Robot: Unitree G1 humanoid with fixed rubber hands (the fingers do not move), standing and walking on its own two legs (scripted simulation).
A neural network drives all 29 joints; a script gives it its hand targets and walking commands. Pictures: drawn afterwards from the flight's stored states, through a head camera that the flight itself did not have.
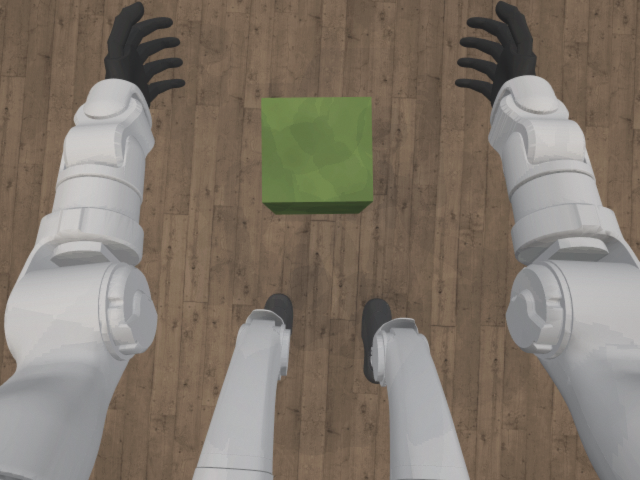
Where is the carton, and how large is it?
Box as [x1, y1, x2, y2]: [261, 97, 372, 214]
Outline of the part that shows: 261,98 262,202 276,214 358,213 372,201 370,97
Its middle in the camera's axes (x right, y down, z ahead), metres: +0.00 -0.16 +0.86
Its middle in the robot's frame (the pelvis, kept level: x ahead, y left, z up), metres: +0.54 +0.04 -0.53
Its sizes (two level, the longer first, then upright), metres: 0.210 0.200 0.250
